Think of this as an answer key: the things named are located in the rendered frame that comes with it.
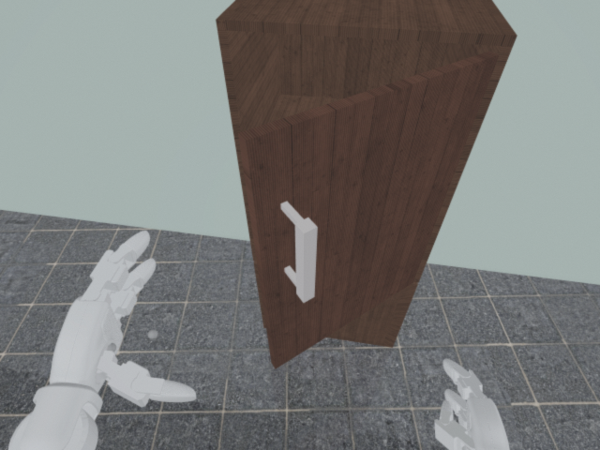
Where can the cupboard door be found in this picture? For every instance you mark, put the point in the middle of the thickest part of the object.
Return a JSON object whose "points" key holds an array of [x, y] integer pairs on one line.
{"points": [[372, 172]]}

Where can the robot left hand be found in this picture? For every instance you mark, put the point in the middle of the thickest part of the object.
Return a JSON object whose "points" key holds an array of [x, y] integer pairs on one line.
{"points": [[93, 323]]}

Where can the robot right hand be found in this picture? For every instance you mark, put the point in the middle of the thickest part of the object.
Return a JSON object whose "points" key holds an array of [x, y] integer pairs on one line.
{"points": [[479, 425]]}

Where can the robot left forearm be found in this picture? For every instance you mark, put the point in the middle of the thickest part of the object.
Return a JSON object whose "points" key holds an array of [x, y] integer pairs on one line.
{"points": [[63, 419]]}

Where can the handle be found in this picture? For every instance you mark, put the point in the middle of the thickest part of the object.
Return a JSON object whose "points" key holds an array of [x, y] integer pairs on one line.
{"points": [[305, 253]]}

